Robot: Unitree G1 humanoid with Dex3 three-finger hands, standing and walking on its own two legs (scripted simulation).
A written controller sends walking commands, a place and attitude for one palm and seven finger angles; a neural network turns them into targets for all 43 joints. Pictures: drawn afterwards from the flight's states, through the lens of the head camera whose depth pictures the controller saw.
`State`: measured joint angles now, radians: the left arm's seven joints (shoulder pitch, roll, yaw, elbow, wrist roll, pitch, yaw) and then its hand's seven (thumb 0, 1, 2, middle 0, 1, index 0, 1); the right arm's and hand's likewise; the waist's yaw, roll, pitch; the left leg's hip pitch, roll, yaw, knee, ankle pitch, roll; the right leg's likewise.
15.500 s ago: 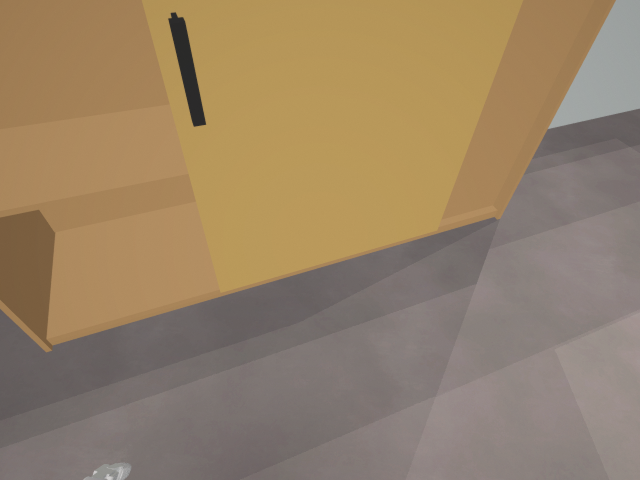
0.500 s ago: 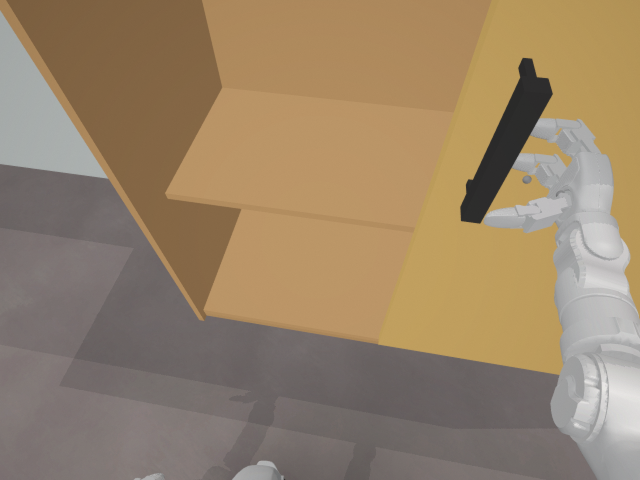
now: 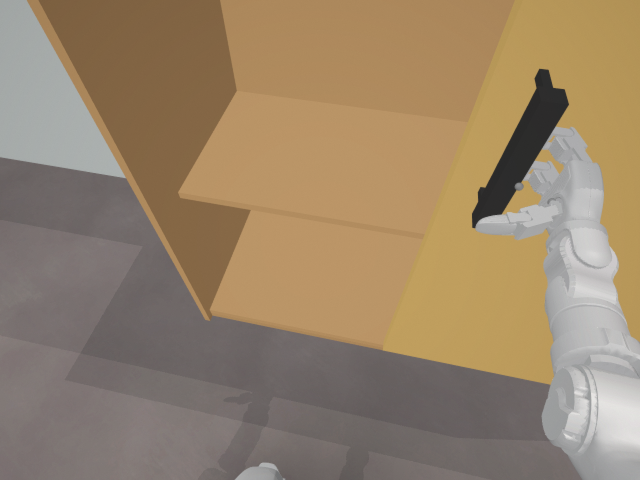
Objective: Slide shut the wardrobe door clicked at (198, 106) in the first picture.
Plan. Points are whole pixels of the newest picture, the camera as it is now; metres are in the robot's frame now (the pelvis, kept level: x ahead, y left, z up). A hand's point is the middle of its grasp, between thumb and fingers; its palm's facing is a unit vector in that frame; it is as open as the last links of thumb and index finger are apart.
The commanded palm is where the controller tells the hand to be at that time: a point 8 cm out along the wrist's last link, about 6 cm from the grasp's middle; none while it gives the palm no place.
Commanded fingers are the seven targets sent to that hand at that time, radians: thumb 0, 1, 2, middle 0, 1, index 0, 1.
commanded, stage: slide the fingers in behind the handle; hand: right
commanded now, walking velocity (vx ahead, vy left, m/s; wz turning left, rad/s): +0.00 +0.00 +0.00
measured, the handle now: (509, 157) +0.52 -0.16 +0.13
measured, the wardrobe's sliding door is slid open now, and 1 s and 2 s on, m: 0.57 0.57 0.57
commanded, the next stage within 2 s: grip the handle and tug to test in 1.40 s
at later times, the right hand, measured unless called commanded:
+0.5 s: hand (503, 184) +0.47 -0.15 +0.12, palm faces +0.05 +1.00 +0.00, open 14.0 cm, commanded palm +0.44 -0.20 +0.12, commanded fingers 0.00 0.50 -0.30 0.30 1.20 0.30 1.20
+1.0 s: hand (491, 184) +0.47 -0.13 +0.12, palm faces +0.05 +1.00 +0.01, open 14.0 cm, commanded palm +0.44 -0.18 +0.12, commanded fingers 0.00 0.50 -0.30 0.30 1.20 0.30 1.20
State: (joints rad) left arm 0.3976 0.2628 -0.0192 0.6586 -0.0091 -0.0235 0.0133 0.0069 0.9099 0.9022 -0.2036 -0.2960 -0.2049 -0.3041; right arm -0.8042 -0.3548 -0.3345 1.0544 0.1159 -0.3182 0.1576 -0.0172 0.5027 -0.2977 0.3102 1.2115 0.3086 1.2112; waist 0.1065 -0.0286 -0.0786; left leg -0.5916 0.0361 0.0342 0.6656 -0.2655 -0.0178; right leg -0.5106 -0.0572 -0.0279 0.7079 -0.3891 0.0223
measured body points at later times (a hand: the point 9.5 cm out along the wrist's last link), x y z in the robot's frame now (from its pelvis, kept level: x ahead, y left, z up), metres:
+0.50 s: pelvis +0.00 +0.00 +0.00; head +0.06 +0.01 +0.45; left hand +0.05 +0.26 -0.12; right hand +0.46 -0.20 +0.12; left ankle +0.03 +0.13 -0.72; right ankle -0.03 -0.13 -0.72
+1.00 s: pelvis +0.00 +0.00 +0.00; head +0.06 +0.00 +0.45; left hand +0.05 +0.25 -0.12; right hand +0.46 -0.19 +0.12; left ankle +0.03 +0.13 -0.72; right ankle -0.03 -0.13 -0.72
